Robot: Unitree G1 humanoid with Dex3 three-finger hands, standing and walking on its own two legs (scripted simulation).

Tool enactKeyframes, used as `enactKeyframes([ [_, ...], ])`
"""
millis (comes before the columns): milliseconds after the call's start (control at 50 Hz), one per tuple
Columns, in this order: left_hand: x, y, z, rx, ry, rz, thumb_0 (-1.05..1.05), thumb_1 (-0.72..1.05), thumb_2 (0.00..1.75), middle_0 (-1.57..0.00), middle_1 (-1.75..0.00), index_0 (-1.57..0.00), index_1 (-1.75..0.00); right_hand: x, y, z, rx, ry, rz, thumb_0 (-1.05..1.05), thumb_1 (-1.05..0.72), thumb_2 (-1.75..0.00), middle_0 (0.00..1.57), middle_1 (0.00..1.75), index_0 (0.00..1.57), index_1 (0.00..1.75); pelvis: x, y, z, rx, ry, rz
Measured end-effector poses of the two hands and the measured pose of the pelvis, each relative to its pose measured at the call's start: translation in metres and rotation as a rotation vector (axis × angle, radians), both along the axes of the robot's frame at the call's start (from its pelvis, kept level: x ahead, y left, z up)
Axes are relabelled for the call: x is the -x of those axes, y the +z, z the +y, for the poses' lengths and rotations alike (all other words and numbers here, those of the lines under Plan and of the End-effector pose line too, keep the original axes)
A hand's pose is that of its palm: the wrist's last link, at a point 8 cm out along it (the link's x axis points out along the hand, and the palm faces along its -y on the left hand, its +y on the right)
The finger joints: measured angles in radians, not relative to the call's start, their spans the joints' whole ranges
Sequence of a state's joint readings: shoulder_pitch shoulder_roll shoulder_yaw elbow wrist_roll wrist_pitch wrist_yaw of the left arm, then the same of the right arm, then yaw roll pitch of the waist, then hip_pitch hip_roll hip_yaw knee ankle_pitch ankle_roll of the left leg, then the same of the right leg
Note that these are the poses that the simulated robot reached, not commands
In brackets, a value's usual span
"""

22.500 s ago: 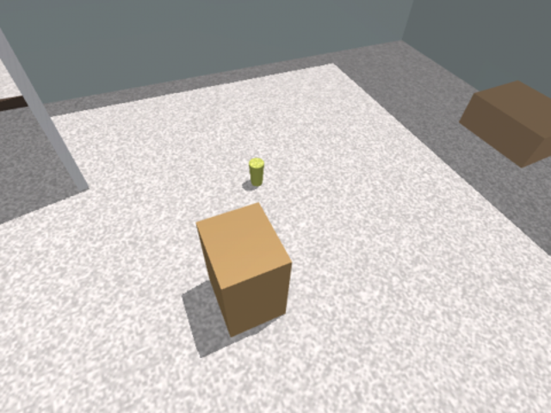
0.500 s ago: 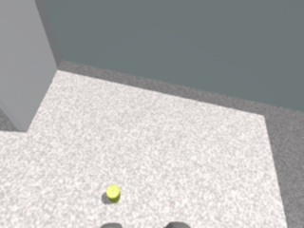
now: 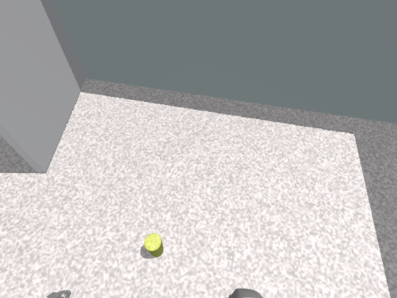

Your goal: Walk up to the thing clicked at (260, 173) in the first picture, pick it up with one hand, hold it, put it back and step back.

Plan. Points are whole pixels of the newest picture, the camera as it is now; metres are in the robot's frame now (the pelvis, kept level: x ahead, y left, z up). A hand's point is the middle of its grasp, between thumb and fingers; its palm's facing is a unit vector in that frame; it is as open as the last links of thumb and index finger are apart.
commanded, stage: stand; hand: left
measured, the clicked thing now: (155, 246) +0.40 +0.22 -0.69
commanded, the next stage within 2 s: walk up in 0.74 s
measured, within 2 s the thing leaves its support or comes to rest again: neither
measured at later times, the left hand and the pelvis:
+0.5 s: hand out of the picture +0.08 +0.26 -0.13, palm faces -0.03 -0.94 -0.35, open 7.4 cm; pelvis +0.00 +0.00 +0.02, yaw -1 degrees
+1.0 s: hand out of the picture +0.10 +0.29 -0.15, palm faces -0.03 -0.92 -0.38, open 7.4 cm; pelvis -0.04 +0.02 +0.00, yaw +1 degrees
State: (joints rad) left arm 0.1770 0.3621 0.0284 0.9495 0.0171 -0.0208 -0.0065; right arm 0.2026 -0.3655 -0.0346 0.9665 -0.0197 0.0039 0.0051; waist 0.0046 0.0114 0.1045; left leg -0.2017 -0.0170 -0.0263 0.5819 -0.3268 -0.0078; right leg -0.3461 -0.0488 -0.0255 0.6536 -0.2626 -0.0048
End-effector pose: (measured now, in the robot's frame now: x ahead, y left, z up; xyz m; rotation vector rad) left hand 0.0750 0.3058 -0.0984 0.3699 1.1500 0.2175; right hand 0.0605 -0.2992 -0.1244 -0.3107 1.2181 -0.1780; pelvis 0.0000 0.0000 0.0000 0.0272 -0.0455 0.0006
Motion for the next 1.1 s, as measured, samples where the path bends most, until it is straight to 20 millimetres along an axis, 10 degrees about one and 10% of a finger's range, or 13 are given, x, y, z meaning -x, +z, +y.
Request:
enactKeyframes([
  [260, -0.017, -0.003, -0.014, 0.093, -0.019, -0.011, 0.01, 0.91, 0.90, -0.21, -0.30, -0.20, -0.30, 0.005, 0.029, -0.001, 0.030, -0.034, -0.006, 0.01, -0.90, -0.90, 0.20, 0.30, 0.20, 0.30, 0.000, 0.017, 0.003, 0.018, -0.013, -0.019],
  [740, -0.003, 0.004, -0.004, 0.045, 0.032, 0.094, 0.01, 0.91, 0.90, -0.21, -0.30, -0.20, -0.30, -0.019, 0.020, 0.006, -0.007, -0.009, 0.035, 0.00, -0.90, -0.90, 0.20, 0.30, 0.20, 0.30, -0.014, 0.022, 0.001, 0.022, -0.008, 0.010],
  [880, -0.012, -0.001, 0.003, 0.034, 0.048, 0.049, 0.01, 0.91, 0.90, -0.21, -0.30, -0.20, -0.30, -0.021, 0.017, -0.006, 0.035, -0.016, 0.037, 0.00, -0.90, -0.90, 0.21, 0.30, 0.20, 0.30, 0.009, 0.014, 0.005, 0.024, 0.005, 0.015],
  [1100, -0.019, -0.028, 0.045, 0.010, -0.026, -0.058, 0.01, 0.91, 0.90, -0.21, -0.30, -0.20, -0.30, 0.057, 0.011, 0.011, 0.129, -0.014, 0.088, 0.00, -0.90, -0.90, 0.20, 0.30, 0.20, 0.30, 0.065, -0.015, 0.043, 0.013, 0.011, 0.011],
])
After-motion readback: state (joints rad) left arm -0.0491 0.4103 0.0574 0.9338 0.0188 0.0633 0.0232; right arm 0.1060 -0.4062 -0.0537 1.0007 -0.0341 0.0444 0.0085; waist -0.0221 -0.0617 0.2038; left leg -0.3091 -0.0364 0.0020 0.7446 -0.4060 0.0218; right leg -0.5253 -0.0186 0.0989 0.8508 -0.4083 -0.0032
